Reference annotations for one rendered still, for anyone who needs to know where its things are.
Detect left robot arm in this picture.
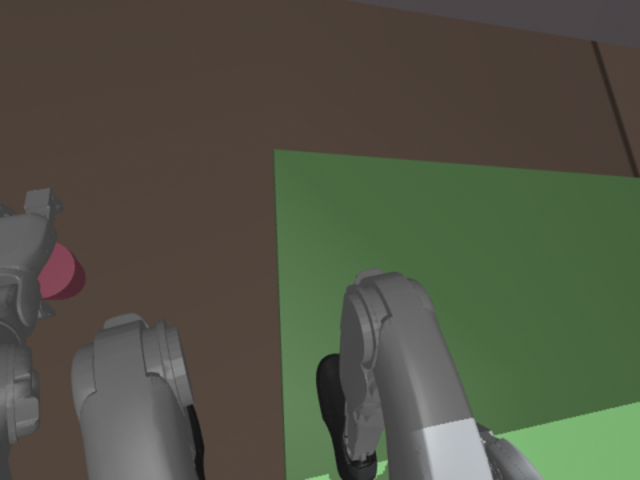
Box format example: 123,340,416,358
0,269,40,480

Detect left robot hand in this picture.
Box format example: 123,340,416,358
0,188,64,320

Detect cup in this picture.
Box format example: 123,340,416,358
37,243,86,300

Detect right robot hand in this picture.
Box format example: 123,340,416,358
476,423,544,480

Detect left robot foot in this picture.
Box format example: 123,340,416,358
187,405,205,480

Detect right robot foot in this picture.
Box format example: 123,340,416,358
316,354,377,480

